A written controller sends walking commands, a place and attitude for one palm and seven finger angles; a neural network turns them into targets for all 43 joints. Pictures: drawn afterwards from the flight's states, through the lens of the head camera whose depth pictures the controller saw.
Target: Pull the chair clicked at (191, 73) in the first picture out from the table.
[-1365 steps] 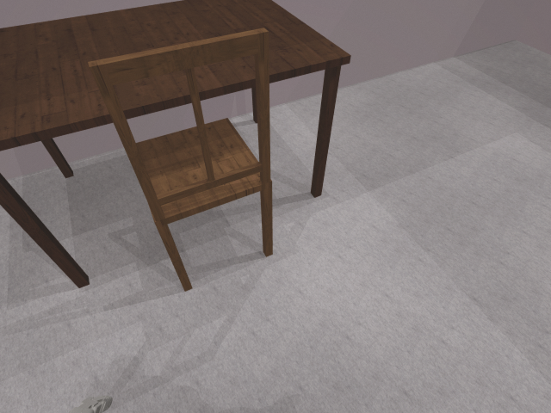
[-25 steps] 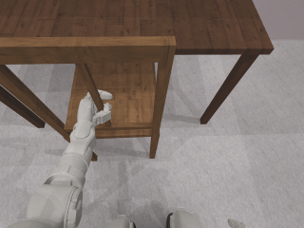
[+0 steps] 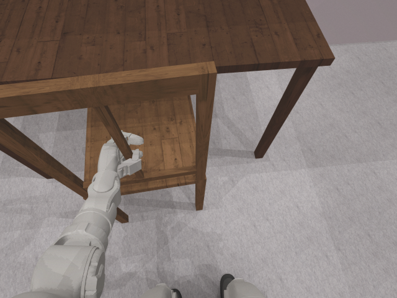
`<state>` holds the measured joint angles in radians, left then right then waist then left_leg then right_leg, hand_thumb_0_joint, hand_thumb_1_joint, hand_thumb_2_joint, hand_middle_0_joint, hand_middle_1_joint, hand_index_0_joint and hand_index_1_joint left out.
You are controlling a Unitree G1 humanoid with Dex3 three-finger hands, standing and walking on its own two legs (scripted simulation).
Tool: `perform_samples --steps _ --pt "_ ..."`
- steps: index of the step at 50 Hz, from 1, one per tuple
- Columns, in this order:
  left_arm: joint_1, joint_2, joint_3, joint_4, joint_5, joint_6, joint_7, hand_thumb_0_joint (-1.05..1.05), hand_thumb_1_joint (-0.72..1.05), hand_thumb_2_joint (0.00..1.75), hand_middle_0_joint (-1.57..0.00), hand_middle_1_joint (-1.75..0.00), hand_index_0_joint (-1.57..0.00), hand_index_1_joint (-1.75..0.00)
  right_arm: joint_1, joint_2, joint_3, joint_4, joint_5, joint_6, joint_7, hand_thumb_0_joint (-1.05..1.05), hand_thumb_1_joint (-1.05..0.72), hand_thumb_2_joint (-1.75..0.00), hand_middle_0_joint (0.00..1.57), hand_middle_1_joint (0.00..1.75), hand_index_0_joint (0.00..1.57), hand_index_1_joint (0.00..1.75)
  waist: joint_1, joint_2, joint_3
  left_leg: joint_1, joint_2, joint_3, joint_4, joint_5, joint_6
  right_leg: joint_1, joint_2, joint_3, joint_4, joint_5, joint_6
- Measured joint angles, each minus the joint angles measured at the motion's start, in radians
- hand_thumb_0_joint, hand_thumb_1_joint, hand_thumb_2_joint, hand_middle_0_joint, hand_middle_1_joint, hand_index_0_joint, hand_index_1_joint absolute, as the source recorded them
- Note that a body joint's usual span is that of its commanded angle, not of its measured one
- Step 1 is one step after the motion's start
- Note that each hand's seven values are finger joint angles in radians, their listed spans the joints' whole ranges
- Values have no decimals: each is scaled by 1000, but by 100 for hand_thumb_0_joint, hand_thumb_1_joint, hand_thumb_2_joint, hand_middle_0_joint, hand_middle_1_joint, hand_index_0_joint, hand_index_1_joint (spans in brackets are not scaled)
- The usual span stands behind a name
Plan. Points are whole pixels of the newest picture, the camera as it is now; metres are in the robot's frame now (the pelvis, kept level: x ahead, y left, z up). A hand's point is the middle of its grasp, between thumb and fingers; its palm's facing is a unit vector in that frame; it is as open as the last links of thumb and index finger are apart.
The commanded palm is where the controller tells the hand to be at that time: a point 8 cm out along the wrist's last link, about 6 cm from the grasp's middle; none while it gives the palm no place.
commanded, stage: step backward, pulling the chair out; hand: left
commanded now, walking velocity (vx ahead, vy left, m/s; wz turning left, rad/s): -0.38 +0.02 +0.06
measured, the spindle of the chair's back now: (125, 149) +0.43 +0.15 -0.05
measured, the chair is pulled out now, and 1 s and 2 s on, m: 0.05 0.24 0.48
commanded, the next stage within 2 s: none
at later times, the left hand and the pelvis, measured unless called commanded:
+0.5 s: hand (145, 197) +0.32 +0.10 -0.06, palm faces +0.07 -0.99 -0.15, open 5.0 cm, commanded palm +0.31 +0.15 -0.06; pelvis -0.07 -0.03 +0.00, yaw +2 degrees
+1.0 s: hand (141, 251) +0.21 +0.11 -0.06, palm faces -0.01 -0.99 -0.16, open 5.0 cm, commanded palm +0.21 +0.16 -0.06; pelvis -0.17 +0.00 +0.00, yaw +1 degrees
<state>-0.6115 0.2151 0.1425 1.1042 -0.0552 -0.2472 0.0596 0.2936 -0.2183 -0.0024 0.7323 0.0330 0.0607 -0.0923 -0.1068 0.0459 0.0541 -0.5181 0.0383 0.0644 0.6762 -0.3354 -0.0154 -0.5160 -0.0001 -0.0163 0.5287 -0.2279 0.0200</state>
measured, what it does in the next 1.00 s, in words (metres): walks backwards: left foot, then right foot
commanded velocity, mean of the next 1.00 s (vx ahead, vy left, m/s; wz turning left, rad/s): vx -0.38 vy -0.03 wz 0.04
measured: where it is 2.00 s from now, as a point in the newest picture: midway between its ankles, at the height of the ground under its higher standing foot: outside the picture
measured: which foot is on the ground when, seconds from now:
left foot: down 0.00-0.40, up 0.42-0.64, down 0.66-1.00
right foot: down 0.00-0.74, up 0.76-0.84, down 0.86-1.00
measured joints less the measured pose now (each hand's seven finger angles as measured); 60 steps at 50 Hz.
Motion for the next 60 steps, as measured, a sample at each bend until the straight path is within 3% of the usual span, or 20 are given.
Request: perform_samples --steps 2,6,11,16,18,21,23,26,29,33,36,38,41,45,47,52,54,56,58,60 --pt "-5 -7 -5 -2 4 9 5 3 76 81 -33 -115 -50 -145 -11 -15 2 5 6 -3 -9 1 -90 -90 21 30 21 30 -3 10 -3 -2 -4 -21 -7 -19 1 -7 3 -6 2 3 4" --pt "-22 -7 -30 -13 6 36 18 3 76 81 -32 -115 -50 -145 -47 -27 -4 8 3 -10 -24 1 -90 -90 21 30 21 30 -9 -20 6 13 -29 -14 -62 15 64 -31 -19 1 25 33 12" --pt "-4 -10 -35 -19 3 42 14 3 77 80 -30 -115 -50 -145 -53 -15 -21 -25 -36 -31 12 1 -91 -90 21 30 20 30 2 -46 42 73 -37 -1 -117 56 56 -35 -9 23 180 -106 -6" --pt "24 -19 -39 14 -1 20 4 3 76 81 -31 -114 -50 -145 -33 6 1 -7 -34 -64 25 1 -90 -90 21 30 20 30 32 -48 48 103 -27 4 -97 48 38 64 -2 11 92 -8 -10" --pt "30 -23 -32 22 -7 13 4 3 76 81 -31 -113 -50 -145 -40 8 9 13 -26 -75 21 1 -90 -90 21 30 20 30 41 -30 49 86 -14 -3 -67 38 26 81 10 3 63 -38 -25" --pt "28 -36 -17 29 -20 4 8 4 75 82 -32 -112 -50 -145 -62 -5 9 35 -5 -87 11 1 -90 -90 21 30 21 30 39 13 55 34 2 -49 7 14 -6 66 33 -20 48 -28 -47" --pt "14 -42 -14 30 -21 16 11 4 75 82 -33 -111 -50 -145 -76 -19 6 45 4 -91 7 1 -90 -90 21 30 21 30 37 8 60 -1 -31 -98 119 -102 -21 50 21 -21 54 -15 -53" --pt "-12 -58 -20 20 -17 50 18 4 75 81 -32 -110 -50 -145 -96 -51 0 57 6 -102 -4 1 -90 -90 21 30 21 30 24 0 74 -8 -56 -132 187 -156 -33 37 -9 -30 46 6 -48" --pt "-35 -80 -43 1 -13 81 27 4 75 80 -31 -110 -50 -145 -113 -90 -10 55 8 -101 -18 1 -91 -90 21 30 21 30 8 0 86 37 -46 -135 109 -128 -37 25 -42 -45 27 35 -34" --pt "-58 -106 -102 -35 -11 110 42 3 75 79 -29 -112 -50 -145 -129 -133 -25 37 13 -87 -40 1 -91 -90 21 30 20 30 1 15 95 144 -1 -112 -100 31 -31 -2 -60 -60 20 70 -7" --pt "-62 -88 -143 -64 -5 113 43 2 76 79 -26 -114 -50 -145 -152 -103 -31 15 12 -69 -45 1 -91 -90 20 30 20 30 16 -50 114 153 -32 -65 -132 31 -17 -12 -87 -17 -6 154 10" --pt "-41 -75 -154 -76 1 105 36 2 75 78 -26 -116 -50 -145 -143 -76 -29 -17 -2 -65 -39 1 -91 -90 20 30 20 30 23 -69 109 152 -34 -41 -136 46 -8 -27 -85 2 20 116 12" --pt "-2 -73 -149 -60 9 77 26 2 75 78 -26 -117 -50 -145 -113 -28 -23 -35 -22 -71 -19 1 -91 -90 20 30 20 30 27 -59 94 152 -17 -34 -120 45 -5 -7 -48 13 118 -12 4" --pt "13 -76 -124 6 16 33 16 2 74 80 -28 -117 -50 -145 -78 29 1 9 -32 -91 9 1 -91 -90 21 30 20 30 48 -35 75 141 12 -34 -79 31 -20 78 -3 10 64 -28 -24" --pt "5 -78 -96 34 9 17 15 2 74 81 -29 -115 -50 -145 -85 39 10 40 -26 -99 13 1 -90 -90 21 30 20 30 42 1 89 120 37 -47 -52 39 -29 82 19 -4 38 25 -32" --pt "-27 -83 -64 63 4 26 24 3 74 81 -30 -113 -50 -145 -87 20 12 88 -8 -124 -6 1 -90 -90 21 30 21 30 23 15 83 46 -15 -115 121 -120 -40 30 6 -9 38 53 -38" --pt "-40 -89 -66 58 7 39 30 3 74 81 -30 -113 -50 -145 -87 -6 11 98 -8 -135 -16 1 -90 -90 21 30 21 30 13 19 81 71 -20 -115 62 -96 -37 10 -5 -15 40 69 -30" --pt "-52 -88 -82 48 10 47 35 3 74 81 -29 -115 -50 -145 -90 -30 6 103 -7 -140 -26 1 -90 -90 21 30 21 30 4 13 83 99 -20 -104 -27 17 -21 -12 -16 -19 50 81 -18" --pt "-52 -73 -100 31 8 52 40 3 74 81 -28 -115 -50 -145 -93 -34 -4 93 -7 -133 -31 1 -90 -90 21 30 21 30 13 -27 94 103 -38 -77 -48 49 -4 -20 -32 7 43 105 -8" --pt "-39 -63 -112 18 11 54 36 3 74 80 -28 -117 -50 -145 -77 -37 -13 68 -20 -131 -31 1 -90 -90 21 30 21 30 17 -43 90 99 -43 -65 -58 53 2 -26 -31 21 100 35 1"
